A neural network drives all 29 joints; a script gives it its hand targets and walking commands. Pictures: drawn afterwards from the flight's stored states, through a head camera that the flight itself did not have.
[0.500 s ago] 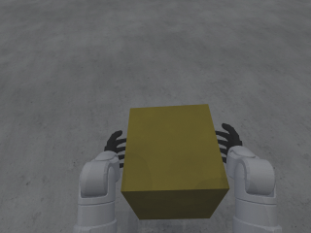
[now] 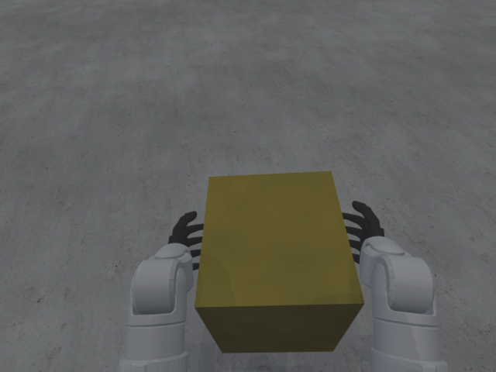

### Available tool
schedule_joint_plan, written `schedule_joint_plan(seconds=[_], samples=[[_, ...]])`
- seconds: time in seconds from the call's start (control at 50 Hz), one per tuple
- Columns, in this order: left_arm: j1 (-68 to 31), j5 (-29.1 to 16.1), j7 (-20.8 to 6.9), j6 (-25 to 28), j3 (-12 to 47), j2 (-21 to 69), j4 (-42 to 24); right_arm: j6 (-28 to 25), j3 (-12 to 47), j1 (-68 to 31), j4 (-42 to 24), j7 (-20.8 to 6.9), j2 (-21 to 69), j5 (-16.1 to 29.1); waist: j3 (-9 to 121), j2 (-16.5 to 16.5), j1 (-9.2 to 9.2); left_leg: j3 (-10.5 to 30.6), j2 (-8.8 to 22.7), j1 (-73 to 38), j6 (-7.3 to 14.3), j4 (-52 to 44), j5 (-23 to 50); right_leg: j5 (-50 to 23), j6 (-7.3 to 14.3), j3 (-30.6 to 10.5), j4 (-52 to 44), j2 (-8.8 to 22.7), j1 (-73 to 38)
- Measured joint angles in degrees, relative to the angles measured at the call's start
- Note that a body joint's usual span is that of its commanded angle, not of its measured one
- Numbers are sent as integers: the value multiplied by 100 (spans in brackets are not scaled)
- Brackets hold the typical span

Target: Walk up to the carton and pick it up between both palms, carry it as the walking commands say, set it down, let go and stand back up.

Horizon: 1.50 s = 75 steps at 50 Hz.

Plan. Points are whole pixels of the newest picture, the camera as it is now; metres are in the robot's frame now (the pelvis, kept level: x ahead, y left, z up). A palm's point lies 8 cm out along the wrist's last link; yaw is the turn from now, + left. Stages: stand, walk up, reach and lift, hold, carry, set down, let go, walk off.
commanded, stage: carry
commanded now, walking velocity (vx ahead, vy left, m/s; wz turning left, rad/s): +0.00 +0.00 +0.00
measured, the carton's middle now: (273, 267) +0.28 -0.01 +0.00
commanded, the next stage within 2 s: none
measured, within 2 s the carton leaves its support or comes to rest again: neither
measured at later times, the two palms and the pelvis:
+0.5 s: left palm (180, 267) +0.25 +0.14 +0.05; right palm (370, 260) +0.26 -0.15 +0.06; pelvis -0.01 +0.00 +0.00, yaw +1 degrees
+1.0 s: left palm (183, 277) +0.24 +0.13 +0.05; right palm (375, 269) +0.25 -0.16 +0.06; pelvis -0.02 -0.01 +0.00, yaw +1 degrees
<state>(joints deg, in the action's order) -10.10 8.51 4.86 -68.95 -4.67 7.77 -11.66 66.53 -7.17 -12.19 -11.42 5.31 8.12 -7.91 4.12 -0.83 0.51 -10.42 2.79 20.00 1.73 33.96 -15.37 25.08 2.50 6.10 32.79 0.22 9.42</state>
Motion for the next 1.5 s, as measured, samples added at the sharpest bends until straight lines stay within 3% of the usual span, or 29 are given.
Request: schedule_joint_plan(seconds=[0.14,0.22,0.92,0.96,1.02,1.06,1.08,1.14,1.22,1.5], samples=[[-27,99,-40,225,-37,4,361,-280,-42,-21,417,-66,5,-77,55,34,-19,-12,-22,-4,30,-37,40,-23,-15,-5,3,21,16],[28,77,-30,255,23,-4,227,-297,-22,34,267,-55,-7,-25,-10,62,-23,-6,-33,-5,34,-66,79,-41,-18,5,9,31,26],[185,223,-139,1598,-16,-21,1314,-1555,9,214,1266,-162,-34,-234,-93,104,11,134,75,80,-65,-73,246,-147,110,135,0,-97,74],[275,83,-67,1499,38,-30,1046,-1457,47,318,986,-100,-49,-84,-137,105,18,153,74,98,-66,-64,246,-149,110,154,-7,-99,76],[490,-269,146,955,229,-49,-181,-952,171,594,-256,126,-78,380,-325,92,18,210,58,181,-64,25,235,-109,110,215,83,-81,131],[480,-275,167,686,267,-46,-689,-696,199,563,-729,158,-73,460,-375,79,15,228,40,241,-55,90,221,-63,113,236,189,-56,197],[417,-171,95,663,236,-42,-613,-671,188,479,-629,91,-65,359,-324,67,10,229,26,250,-49,92,222,-46,112,240,218,-41,215],[141,199,-125,802,41,-17,493,-833,83,172,539,-141,-28,-136,-7,51,-29,224,5,194,-42,62,214,-36,103,237,193,-24,160],[45,372,-222,1162,-78,-4,1539,-1163,-36,115,1509,-243,-20,-424,169,55,-64,242,-10,92,-39,29,196,-51,85,257,100,-21,24],[133,216,-107,1714,-2,-16,1188,-1724,-4,217,1162,-166,-34,-188,-213,87,-28,220,-70,193,36,-142,352,-171,36,253,23,30,169]])
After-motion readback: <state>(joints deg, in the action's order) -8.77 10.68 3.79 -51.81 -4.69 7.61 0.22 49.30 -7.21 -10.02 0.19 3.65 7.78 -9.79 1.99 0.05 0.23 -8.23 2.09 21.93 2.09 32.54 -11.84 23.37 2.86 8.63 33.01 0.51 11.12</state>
